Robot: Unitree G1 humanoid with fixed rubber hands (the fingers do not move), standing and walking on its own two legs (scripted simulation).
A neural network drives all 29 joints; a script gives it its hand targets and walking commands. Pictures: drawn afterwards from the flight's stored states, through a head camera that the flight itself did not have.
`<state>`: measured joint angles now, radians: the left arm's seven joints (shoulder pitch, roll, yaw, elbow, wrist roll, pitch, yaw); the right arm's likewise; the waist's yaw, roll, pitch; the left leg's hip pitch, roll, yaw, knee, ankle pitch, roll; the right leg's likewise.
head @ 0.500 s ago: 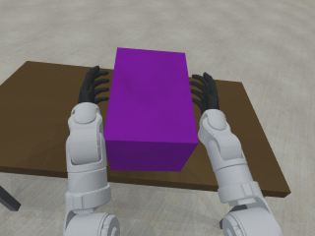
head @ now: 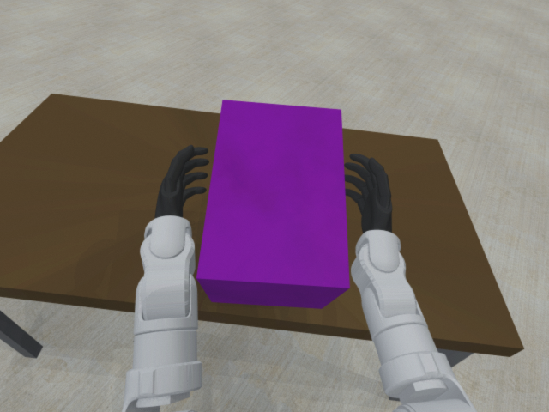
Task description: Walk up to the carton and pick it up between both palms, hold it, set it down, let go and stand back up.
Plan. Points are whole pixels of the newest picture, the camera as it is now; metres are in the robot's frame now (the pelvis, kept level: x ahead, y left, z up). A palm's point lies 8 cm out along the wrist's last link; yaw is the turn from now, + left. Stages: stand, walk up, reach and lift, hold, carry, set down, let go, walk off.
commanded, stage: set down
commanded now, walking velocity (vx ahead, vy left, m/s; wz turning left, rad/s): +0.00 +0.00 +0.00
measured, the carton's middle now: (274, 208) +0.40 +0.00 +0.07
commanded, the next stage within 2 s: none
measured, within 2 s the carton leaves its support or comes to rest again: neither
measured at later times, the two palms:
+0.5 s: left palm (173, 209) +0.35 +0.14 +0.13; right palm (367, 221) +0.34 -0.13 +0.11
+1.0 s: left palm (182, 216) +0.37 +0.13 +0.09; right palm (361, 228) +0.36 -0.14 +0.08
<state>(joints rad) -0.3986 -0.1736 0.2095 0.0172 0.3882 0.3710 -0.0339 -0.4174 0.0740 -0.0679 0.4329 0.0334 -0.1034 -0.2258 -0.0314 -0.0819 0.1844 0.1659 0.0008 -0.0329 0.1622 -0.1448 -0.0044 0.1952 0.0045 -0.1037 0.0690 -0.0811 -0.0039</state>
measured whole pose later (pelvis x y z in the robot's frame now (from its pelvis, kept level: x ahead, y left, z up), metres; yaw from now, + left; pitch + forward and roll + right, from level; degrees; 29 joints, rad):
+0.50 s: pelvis +0.01 +0.01 +0.00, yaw +0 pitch -9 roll -1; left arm -0.36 -0.18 0.21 0.04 0.39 0.32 -0.02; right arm -0.39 0.08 -0.07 0.46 0.04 -0.14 -0.21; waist -0.03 -0.07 0.17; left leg 0.16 -0.01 -0.03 0.16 -0.16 0.00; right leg 0.20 0.00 -0.10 0.05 -0.08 0.00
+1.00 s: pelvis +0.01 +0.00 +0.00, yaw +1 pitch -4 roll +0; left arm -0.45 -0.22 0.35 0.31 0.42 0.14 -0.02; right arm -0.45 0.14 -0.22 0.62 -0.12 -0.22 -0.19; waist -0.03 -0.04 0.13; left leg 0.06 -0.01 -0.04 0.14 -0.13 0.00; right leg 0.10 0.00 -0.11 0.03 -0.06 0.00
